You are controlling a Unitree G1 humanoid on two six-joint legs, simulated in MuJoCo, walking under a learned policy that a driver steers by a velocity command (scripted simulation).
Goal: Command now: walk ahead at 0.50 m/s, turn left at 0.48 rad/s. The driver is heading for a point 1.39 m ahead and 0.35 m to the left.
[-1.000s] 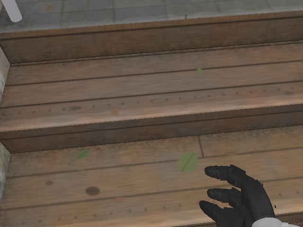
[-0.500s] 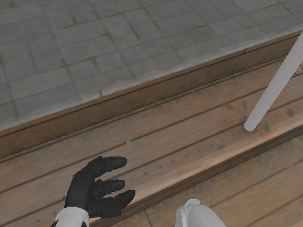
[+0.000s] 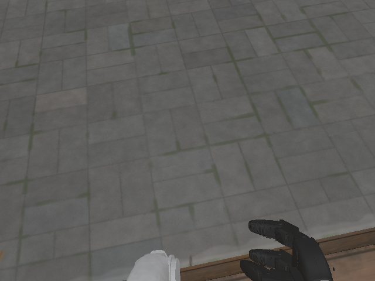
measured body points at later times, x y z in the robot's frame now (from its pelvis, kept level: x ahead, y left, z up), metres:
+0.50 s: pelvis +0.33 +0.02 +0.15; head +0.38 +0.04 +0.60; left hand +0.59 +0.20 +0.12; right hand +0.31 -0.25 +0.03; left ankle +0.18 +0.05 -0.59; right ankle +0.54 -0.05 -0.39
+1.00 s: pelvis +0.63 +0.11 +0.29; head +0.65 +0.12 +0.74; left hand +0.47 +0.32 +0.16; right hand +0.94 +0.06 +0.23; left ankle +0.70 +0.28 -0.41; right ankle +0.56 -0.04 -0.44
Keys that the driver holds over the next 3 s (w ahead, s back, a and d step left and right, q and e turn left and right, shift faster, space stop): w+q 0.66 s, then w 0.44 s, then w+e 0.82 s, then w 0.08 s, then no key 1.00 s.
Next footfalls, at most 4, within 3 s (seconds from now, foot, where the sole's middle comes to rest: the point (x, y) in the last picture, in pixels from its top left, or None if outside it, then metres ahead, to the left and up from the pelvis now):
0.08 left None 0.22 0.06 -0.63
0.54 right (224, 203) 0.60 -0.03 -0.48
1.06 left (127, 165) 0.74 0.28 -0.48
1.58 right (151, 87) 1.11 0.24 -0.48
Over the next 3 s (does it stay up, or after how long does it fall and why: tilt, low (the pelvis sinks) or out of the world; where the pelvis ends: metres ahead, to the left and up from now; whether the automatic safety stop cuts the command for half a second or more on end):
stays up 1.33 0.34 0.30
